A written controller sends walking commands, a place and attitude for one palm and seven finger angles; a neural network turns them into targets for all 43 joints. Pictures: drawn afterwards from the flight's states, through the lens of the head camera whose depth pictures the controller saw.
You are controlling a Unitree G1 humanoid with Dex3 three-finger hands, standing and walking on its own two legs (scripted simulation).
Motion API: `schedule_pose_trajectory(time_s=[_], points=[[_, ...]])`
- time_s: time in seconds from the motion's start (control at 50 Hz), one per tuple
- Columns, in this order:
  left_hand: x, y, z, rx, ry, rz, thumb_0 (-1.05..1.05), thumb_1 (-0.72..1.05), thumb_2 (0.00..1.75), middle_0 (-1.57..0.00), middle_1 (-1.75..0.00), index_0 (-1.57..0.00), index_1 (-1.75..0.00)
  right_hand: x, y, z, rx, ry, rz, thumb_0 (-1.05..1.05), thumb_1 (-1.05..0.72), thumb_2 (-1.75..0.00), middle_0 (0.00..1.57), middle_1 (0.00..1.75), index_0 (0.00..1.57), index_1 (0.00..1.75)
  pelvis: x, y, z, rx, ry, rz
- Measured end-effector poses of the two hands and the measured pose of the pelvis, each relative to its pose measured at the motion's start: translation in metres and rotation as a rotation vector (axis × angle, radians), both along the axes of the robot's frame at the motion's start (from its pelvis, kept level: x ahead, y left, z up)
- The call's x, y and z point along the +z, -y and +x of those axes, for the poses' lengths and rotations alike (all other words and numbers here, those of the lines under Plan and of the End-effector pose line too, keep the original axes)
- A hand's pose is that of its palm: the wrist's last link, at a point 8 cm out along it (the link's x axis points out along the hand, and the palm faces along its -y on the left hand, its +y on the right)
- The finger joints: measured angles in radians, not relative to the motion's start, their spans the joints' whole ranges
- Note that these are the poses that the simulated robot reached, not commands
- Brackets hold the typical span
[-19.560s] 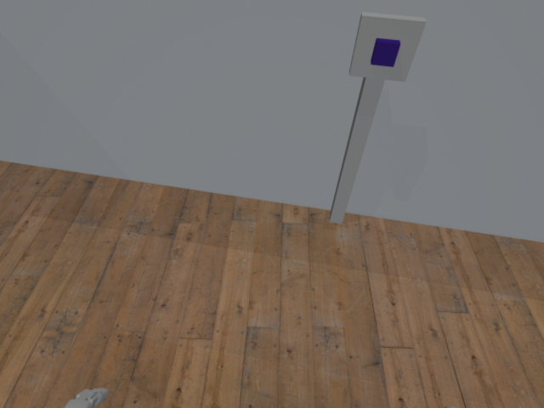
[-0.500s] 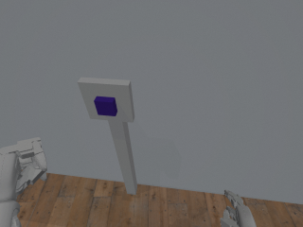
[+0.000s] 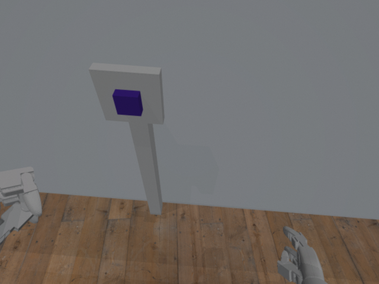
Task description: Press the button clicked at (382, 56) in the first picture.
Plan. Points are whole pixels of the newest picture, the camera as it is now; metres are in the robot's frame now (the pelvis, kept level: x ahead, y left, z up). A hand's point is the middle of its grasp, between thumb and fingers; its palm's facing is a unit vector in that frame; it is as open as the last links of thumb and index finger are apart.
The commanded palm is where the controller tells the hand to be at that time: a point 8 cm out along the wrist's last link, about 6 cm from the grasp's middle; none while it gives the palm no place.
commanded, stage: step back with the hand held close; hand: left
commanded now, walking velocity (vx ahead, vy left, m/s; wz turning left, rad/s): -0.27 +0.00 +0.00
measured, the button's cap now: (128, 102) +0.53 +0.20 +0.07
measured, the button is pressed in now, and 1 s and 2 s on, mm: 0 0 0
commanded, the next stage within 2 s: stop stepping back and stand still in 0.84 s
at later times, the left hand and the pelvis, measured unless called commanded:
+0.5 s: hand out of the picture +0.13 +0.25 +0.17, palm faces +0.35 -0.82 -0.45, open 3.1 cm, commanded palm +0.07 +0.29 +0.18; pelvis -0.06 +0.01 +0.00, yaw +0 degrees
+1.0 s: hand out of the picture +0.05 +0.27 +0.18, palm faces +0.27 -0.88 -0.39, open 3.1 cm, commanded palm -0.01 +0.31 +0.18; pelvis -0.15 +0.04 +0.01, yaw -2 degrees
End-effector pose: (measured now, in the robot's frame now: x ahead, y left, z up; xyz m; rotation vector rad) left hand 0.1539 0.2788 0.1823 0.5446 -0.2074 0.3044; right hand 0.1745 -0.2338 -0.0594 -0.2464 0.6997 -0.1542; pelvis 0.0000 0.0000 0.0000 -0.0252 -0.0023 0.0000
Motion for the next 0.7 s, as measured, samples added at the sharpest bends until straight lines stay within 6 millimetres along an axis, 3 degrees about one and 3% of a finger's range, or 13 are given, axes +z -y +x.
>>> schedule_pose_trajectory(time_s=[0.16,0.28,0.38,0.6,0.7], points=[[-0.002,-0.002,-0.028,0.016,0.068,-0.019,0.01,0.89,0.9,-1.31,-1.5,-1.31,-1.5,-0.007,-0.005,-0.026,0.027,-0.014,-0.02,0.01,-0.91,-0.9,0.2,0.3,0.2,0.3,-0.005,-0.003,-0.021,0.01,-0.001,-0.019],[-0.004,-0.013,-0.034,-0.001,0.111,-0.032,0.01,0.89,0.9,-1.31,-1.5,-1.31,-1.5,-0.01,-0.009,-0.05,-0.002,-0.041,-0.054,0.01,-0.91,-0.9,0.2,0.3,0.2,0.3,-0.008,-0.012,-0.033,0.015,0.011,-0.04],[0.007,-0.023,-0.045,0.005,0.122,0.017,0.01,0.89,0.9,-1.31,-1.5,-1.31,-1.5,-0.004,-0.018,-0.063,0.013,-0.042,-0.041,0.01,-0.91,-0.9,0.2,0.3,0.2,0.3,-0.001,-0.011,-0.041,0.042,-0.017,-0.06],[0.001,-0.001,-0.077,-0.108,0.068,-0.007,0.01,0.89,0.9,-1.31,-1.5,-1.31,-1.5,-0.005,-0.022,-0.074,0.048,-0.007,-0.006,0.01,-0.9,-0.9,0.2,0.3,0.21,0.3,-0.003,-0.008,-0.086,0.003,-0.029,-0.052],[0.004,-0.01,-0.1,-0.091,0.098,-0.004,0.01,0.89,0.9,-1.31,-1.5,-1.31,-1.5,0.0,-0.016,-0.092,0.012,0.003,-0.034,0.01,-0.91,-0.9,0.2,0.3,0.2,0.3,-0.005,-0.013,-0.092,0.006,-0.013,-0.046]])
